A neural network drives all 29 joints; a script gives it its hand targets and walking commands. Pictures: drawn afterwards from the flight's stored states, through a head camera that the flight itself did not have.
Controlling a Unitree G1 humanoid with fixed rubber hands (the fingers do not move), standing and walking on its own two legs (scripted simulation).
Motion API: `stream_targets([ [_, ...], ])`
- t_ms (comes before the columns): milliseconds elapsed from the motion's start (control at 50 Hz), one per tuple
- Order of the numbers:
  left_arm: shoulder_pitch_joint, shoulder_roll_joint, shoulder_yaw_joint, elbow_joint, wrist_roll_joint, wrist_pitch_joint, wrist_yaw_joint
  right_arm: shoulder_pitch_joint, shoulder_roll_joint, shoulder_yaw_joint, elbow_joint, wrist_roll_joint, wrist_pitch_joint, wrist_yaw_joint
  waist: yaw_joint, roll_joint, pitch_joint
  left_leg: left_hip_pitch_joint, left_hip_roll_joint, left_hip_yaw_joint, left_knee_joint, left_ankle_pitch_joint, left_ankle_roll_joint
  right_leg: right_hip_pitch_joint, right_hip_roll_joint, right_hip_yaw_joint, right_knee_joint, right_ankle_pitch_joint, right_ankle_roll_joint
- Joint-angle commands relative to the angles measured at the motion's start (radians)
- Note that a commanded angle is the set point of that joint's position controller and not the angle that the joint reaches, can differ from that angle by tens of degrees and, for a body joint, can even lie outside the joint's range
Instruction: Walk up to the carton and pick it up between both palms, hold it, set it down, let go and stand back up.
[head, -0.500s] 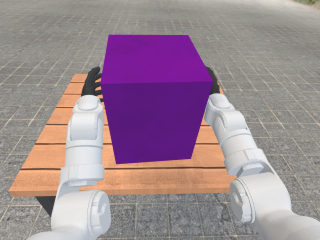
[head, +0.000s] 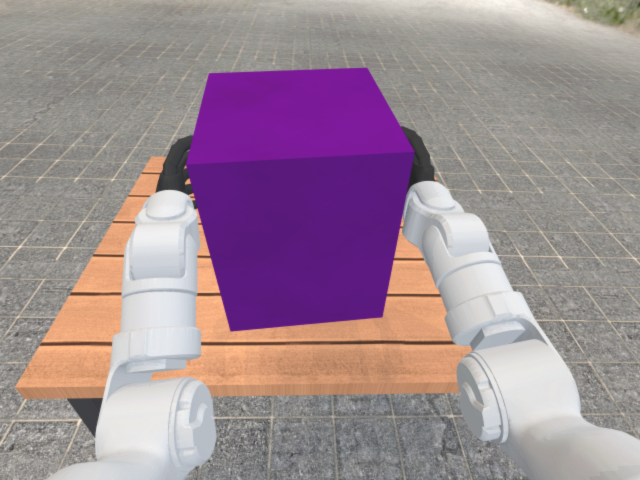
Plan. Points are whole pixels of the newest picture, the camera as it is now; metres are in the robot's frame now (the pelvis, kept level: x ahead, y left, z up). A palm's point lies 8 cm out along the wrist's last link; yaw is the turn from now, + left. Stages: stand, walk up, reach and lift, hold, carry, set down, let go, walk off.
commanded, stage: reach and lift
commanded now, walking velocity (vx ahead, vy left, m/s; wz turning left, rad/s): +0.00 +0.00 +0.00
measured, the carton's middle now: (298, 199) +0.40 -0.01 +0.19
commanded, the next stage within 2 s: hold in 0.12 s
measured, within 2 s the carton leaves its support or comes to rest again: neither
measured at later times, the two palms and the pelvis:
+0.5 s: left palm (166, 187) +0.37 +0.15 +0.23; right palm (416, 173) +0.37 -0.15 +0.24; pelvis +0.00 +0.00 +0.00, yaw -1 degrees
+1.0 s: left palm (168, 182) +0.37 +0.14 +0.24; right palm (421, 164) +0.37 -0.15 +0.26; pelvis +0.00 +0.00 +0.00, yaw -1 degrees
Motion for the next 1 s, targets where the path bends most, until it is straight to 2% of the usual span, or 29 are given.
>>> stream_targets([
  [0,-0.945,-0.644,-0.505,-0.163,-0.174,-0.089,-0.125,-0.889,0.7,0.323,-0.355,0.121,-0.051,0.107,0.005,0.098,-0.448,0.091,-0.054,0.003,-0.051,0.282,-0.05,0.117,0.052,0.024,-0.011,0.217,0.066],
  [60,-0.966,-0.65,-0.521,-0.202,-0.187,-0.088,-0.116,-0.881,0.694,0.335,-0.344,0.145,-0.043,0.106,0.0,0.103,-0.477,0.122,-0.049,-0.002,-0.034,0.341,-0.065,0.112,0.062,0.022,-0.002,0.243,0.061],
  [180,-0.969,-0.637,-0.473,-0.132,-0.172,-0.072,-0.122,-0.894,0.679,0.294,-0.281,0.141,-0.022,0.11,0.004,0.083,-0.403,0.082,-0.046,0.004,-0.065,0.25,-0.051,0.085,0.058,0.025,-0.025,0.162,0.06],
  [240,-0.999,-0.653,-0.494,-0.153,-0.195,-0.066,-0.119,-0.942,0.681,0.301,-0.319,0.156,-0.024,0.11,0.005,0.094,-0.454,0.088,-0.045,0.0,-0.055,0.271,-0.057,0.097,0.064,0.024,-0.017,0.172,0.056],
  [280,-1.019,-0.667,-0.528,-0.209,-0.218,-0.068,-0.109,-0.93,0.687,0.322,-0.339,0.183,-0.018,0.108,-0.004,0.116,-0.501,0.122,-0.045,-0.005,-0.03,0.355,-0.075,0.102,0.069,0.025,-0.008,0.226,0.054],
  [320,-1.027,-0.658,-0.523,-0.22,-0.223,-0.063,-0.101,-0.919,0.686,0.336,-0.337,0.197,-0.003,0.104,-0.001,0.108,-0.486,0.128,-0.048,-0.005,-0.021,0.372,-0.077,0.089,0.072,0.027,-0.011,0.23,0.058],
  [360,-1.014,-0.664,-0.546,-0.253,-0.234,-0.055,-0.095,-0.922,0.695,0.356,-0.392,0.215,0.003,0.099,0.001,0.112,-0.522,0.137,-0.047,-0.008,-0.007,0.409,-0.079,0.105,0.075,0.029,0.0,0.263,0.057],
  [420,-0.989,-0.643,-0.527,-0.244,-0.225,-0.04,-0.097,-0.909,0.697,0.361,-0.396,0.225,0.024,0.088,0.01,0.093,-0.487,0.114,-0.054,-0.003,-0.015,0.383,-0.067,0.108,0.072,0.034,-0.004,0.267,0.068],
  [460,-0.958,-0.624,-0.486,-0.187,-0.198,-0.025,-0.108,-0.899,0.674,0.34,-0.362,0.215,0.04,0.085,0.016,0.078,-0.416,0.085,-0.049,0.001,-0.035,0.334,-0.06,0.103,0.07,0.039,-0.017,0.228,0.065],
  [500,-0.966,-0.612,-0.48,-0.188,-0.19,-0.016,-0.119,-0.886,0.668,0.323,-0.328,0.215,0.053,0.085,0.012,0.087,-0.392,0.065,-0.05,0.005,-0.05,0.294,-0.058,0.098,0.065,0.041,-0.022,0.198,0.061],
  [520,-0.983,-0.62,-0.488,-0.2,-0.201,-0.015,-0.12,-0.909,0.673,0.324,-0.349,0.219,0.052,0.087,0.014,0.091,-0.417,0.056,-0.05,0.003,-0.052,0.272,-0.056,0.105,0.065,0.043,-0.021,0.183,0.061],
  [560,-0.998,-0.623,-0.501,-0.215,-0.209,-0.016,-0.116,-0.919,0.69,0.336,-0.365,0.222,0.059,0.086,0.012,0.086,-0.446,0.065,-0.054,0.002,-0.043,0.295,-0.056,0.111,0.067,0.043,-0.013,0.208,0.061],
  [640,-1.057,-0.662,-0.566,-0.274,-0.256,-0.015,-0.098,-0.949,0.697,0.342,-0.403,0.242,0.066,0.088,-0.003,0.133,-0.499,0.094,-0.046,-0.009,-0.012,0.369,-0.083,0.079,0.079,0.037,0.001,0.235,0.055],
  [680,-1.048,-0.651,-0.536,-0.232,-0.246,-0.01,-0.096,-0.947,0.693,0.329,-0.375,0.231,0.075,0.089,0.008,0.116,-0.449,0.067,-0.049,-0.004,-0.024,0.317,-0.072,0.061,0.073,0.041,-0.012,0.191,0.056],
  [700,-1.03,-0.641,-0.515,-0.195,-0.227,-0.004,-0.099,-0.925,0.682,0.311,-0.324,0.219,0.085,0.09,0.005,0.112,-0.404,0.05,-0.045,-0.004,-0.043,0.27,-0.066,0.056,0.07,0.044,-0.018,0.158,0.054],
  [780,-1.063,-0.616,-0.463,-0.152,-0.212,-0.007,-0.112,-0.943,0.7,0.282,-0.25,0.201,0.092,0.101,0.025,0.087,-0.386,-0.011,-0.044,0.003,-0.081,0.168,-0.044,0.066,0.064,0.049,-0.019,0.091,0.057],
  [800,-1.07,-0.613,-0.452,-0.134,-0.213,-0.009,-0.114,-0.976,0.707,0.286,-0.269,0.202,0.088,0.103,0.038,0.073,-0.41,-0.018,-0.048,0.005,-0.081,0.158,-0.036,0.077,0.064,0.05,-0.018,0.092,0.058],
  [880,-1.092,-0.601,-0.437,-0.115,-0.226,-0.023,-0.11,-1.0,0.722,0.301,-0.269,0.222,0.091,0.1,0.043,0.062,-0.459,-0.008,-0.057,0.007,-0.059,0.201,-0.038,0.093,0.066,0.056,-0.011,0.155,0.063],
  [920,-1.096,-0.616,-0.457,-0.139,-0.239,-0.026,-0.107,-0.996,0.734,0.305,-0.285,0.238,0.09,0.094,0.033,0.09,-0.488,0.001,-0.058,0.003,-0.039,0.249,-0.044,0.1,0.064,0.058,-0.005,0.204,0.062],
  [980,-1.092,-0.614,-0.436,-0.119,-0.234,-0.026,-0.107,-0.996,0.724,0.293,-0.273,0.241,0.091,0.092,0.037,0.093,-0.471,0.006,-0.056,0.004,-0.045,0.231,-0.047,0.08,0.066,0.058,-0.012,0.172,0.063],
])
